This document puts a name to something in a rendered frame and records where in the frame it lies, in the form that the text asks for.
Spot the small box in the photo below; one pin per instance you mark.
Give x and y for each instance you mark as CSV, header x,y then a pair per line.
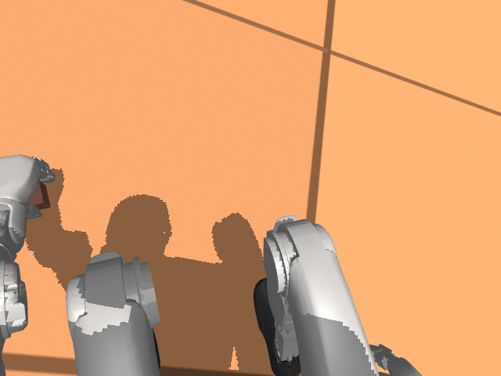
x,y
40,197

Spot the right robot hand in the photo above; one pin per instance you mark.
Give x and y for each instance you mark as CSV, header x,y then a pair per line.
x,y
386,359

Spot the left robot hand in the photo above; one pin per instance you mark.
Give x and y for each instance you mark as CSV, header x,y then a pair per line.
x,y
19,178

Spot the right robot foot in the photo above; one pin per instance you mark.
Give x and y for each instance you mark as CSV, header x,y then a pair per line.
x,y
266,324

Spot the left robot arm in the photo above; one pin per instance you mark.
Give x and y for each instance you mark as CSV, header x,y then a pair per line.
x,y
13,294

